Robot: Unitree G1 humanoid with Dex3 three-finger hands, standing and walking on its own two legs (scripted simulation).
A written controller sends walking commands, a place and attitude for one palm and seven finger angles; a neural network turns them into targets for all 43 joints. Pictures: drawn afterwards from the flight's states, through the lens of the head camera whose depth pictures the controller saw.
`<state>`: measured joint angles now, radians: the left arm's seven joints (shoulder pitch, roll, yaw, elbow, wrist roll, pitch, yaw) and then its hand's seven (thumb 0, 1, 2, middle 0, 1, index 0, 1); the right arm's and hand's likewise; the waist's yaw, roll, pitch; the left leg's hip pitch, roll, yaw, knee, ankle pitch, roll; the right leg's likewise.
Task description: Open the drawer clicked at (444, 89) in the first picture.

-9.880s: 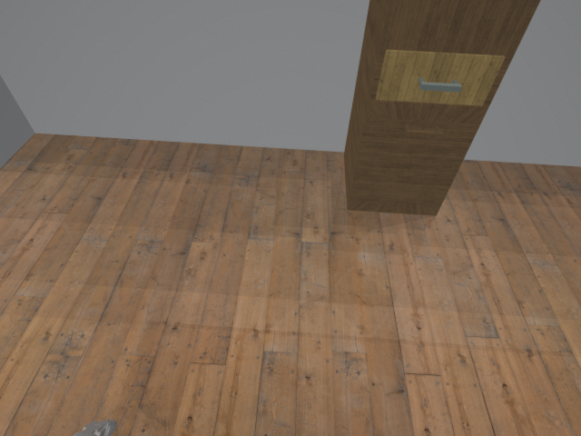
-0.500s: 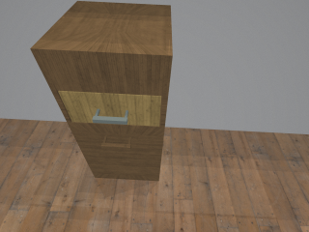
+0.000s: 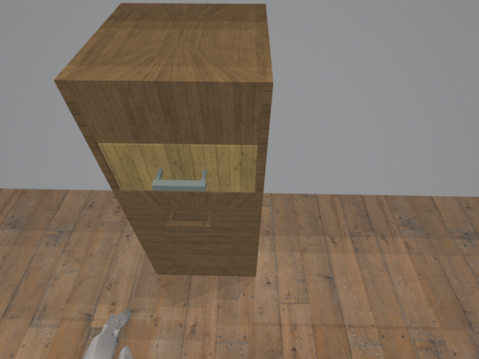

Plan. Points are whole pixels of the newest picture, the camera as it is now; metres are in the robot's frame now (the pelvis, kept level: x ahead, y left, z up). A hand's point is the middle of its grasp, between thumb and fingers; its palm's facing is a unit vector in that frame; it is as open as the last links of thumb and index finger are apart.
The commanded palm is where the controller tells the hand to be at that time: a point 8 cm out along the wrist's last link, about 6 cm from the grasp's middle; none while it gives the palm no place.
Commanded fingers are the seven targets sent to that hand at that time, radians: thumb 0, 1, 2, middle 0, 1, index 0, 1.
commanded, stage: raise the hand with hooked fingers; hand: left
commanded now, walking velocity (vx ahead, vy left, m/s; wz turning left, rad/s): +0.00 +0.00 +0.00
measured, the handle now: (180, 179) +0.55 +0.18 -0.08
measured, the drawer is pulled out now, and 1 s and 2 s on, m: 0.00 0.00 0.00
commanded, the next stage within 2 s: move the hooked fingers above the handle in 1.76 s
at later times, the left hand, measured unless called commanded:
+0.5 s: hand (121, 318) +0.19 +0.21 -0.03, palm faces +0.14 -0.05 -0.99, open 9.8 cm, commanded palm +0.17 +0.21 +0.02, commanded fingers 0.00 0.13 0.57 -0.25 -0.80 -0.25 -0.80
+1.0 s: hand (132, 233) +0.32 +0.21 +0.03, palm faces +0.18 -0.09 -0.98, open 12.7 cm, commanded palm +0.28 +0.21 +0.09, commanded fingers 0.00 -0.45 0.32 -0.30 -1.17 -0.30 -1.17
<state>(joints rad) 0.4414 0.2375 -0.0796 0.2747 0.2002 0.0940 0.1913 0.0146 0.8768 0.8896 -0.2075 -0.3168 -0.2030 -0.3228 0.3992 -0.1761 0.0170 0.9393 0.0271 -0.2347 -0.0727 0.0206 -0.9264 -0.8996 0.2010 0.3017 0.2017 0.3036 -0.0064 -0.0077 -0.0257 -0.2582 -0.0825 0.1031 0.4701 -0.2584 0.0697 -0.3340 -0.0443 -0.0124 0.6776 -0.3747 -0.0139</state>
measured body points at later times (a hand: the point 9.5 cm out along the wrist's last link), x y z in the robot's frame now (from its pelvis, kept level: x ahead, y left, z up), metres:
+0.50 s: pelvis +0.00 -0.06 -0.06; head +0.05 -0.08 +0.39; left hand +0.18 +0.21 +0.02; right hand +0.30 -0.25 -0.12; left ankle -0.01 +0.07 -0.73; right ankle +0.00 -0.10 -0.73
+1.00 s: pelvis +0.03 -0.02 -0.02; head +0.07 -0.06 +0.42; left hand +0.30 +0.21 +0.08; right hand +0.17 -0.31 -0.14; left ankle +0.00 +0.10 -0.73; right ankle +0.00 -0.10 -0.73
